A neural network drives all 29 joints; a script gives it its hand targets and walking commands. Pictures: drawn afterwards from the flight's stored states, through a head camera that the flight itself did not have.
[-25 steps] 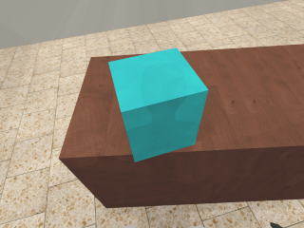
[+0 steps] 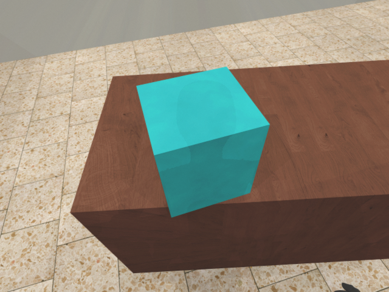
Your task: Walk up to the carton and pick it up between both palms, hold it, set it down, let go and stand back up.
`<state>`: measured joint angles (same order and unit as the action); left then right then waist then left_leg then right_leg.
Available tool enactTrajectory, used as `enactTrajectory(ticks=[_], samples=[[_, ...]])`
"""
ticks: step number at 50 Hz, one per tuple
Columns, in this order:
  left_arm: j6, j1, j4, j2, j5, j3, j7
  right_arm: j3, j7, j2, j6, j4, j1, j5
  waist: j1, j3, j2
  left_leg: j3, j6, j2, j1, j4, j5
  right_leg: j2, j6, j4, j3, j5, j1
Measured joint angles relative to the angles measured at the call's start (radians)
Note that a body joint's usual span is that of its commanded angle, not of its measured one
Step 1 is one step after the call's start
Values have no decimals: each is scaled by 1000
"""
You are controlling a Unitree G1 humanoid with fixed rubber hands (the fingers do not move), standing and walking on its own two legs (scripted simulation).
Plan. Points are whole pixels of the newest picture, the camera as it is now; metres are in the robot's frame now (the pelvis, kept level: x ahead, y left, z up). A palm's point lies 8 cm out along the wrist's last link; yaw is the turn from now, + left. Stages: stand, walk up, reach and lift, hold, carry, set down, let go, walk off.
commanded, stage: walk up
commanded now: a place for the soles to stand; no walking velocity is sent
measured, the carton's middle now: (198, 144) +0.42 +0.01 +0.05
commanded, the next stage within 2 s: reach and lift in 0.36 s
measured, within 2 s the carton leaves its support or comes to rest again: neither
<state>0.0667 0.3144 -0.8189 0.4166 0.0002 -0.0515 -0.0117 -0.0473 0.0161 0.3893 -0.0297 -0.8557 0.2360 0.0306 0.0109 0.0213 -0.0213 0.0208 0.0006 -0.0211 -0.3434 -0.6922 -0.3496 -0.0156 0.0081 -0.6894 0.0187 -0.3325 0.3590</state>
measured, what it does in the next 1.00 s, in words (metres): stands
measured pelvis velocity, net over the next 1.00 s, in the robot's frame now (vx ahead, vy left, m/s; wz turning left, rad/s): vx -0.01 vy -0.02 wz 0.00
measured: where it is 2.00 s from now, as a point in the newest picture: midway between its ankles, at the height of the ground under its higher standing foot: outside the picture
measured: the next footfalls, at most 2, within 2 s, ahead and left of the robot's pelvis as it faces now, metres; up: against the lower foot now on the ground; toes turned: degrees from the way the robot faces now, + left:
none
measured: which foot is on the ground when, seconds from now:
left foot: down 0.00-1.00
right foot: down 0.00-1.00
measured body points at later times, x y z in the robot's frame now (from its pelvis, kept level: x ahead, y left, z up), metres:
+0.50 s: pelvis -0.01 +0.00 -0.01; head +0.01 -0.01 +0.44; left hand +0.12 +0.32 -0.10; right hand +0.11 -0.33 -0.12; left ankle +0.01 +0.12 -0.72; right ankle +0.02 -0.13 -0.72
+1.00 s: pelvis -0.01 -0.02 +0.02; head +0.01 -0.03 +0.47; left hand +0.19 +0.25 -0.04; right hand +0.16 -0.32 -0.05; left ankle +0.01 +0.12 -0.72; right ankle +0.02 -0.13 -0.72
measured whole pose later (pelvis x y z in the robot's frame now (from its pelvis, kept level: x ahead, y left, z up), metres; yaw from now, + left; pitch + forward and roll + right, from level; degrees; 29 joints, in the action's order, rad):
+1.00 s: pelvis -0.01 -0.02 +0.02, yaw +0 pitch -1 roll +1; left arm -0.30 0.12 -0.40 0.25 0.04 -0.10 -0.07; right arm -0.10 0.13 0.38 -0.15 -0.71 0.14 -0.01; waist 0.01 0.06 0.00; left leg 0.02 -0.03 -0.03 -0.20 -0.41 -0.19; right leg -0.01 0.01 -0.48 0.01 -0.21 0.25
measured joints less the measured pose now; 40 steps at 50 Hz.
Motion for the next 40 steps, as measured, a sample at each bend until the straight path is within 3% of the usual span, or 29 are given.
enactTrajectory(ticks=[19, 23, 27, 32, 40], samples=[[0, 0, 0, 0, 0, 0, 2, 5, 0, 0, 0, -8, -9, 0, 0, -7, 0, 0, 0, 0, 1, 5, 7, 0, 0, 4, 0, 6, 0], [-266, -92, 94, -8, 0, 0, -24, -113, 38, -9, -112, -124, -104, 88, 0, 53, 0, 0, -3, -2, -4, -65, -24, 0, 0, -68, -1, -27, 5], [-410, -198, 222, -56, 0, 1, -29, -156, 57, -10, -138, -120, -149, 88, 0, 73, 0, -1, -12, -3, -2, -108, -48, 0, 0, -115, -1, -53, 5], [-448, -241, 332, -118, 25, -1, -25, -125, 70, -10, -133, -53, -150, 44, 0, 52, 1, 0, -19, -8, 5, -54, -21, 5, -1, -65, -1, -26, 1], [-446, -240, 383, -133, 37, -43, -36, -65, 88, -10, -129, 75, -149, -7, 0, 51, 21, 0, -28, -8, 77, 138, 85, 6, -2, 95, -4, 62, -57]])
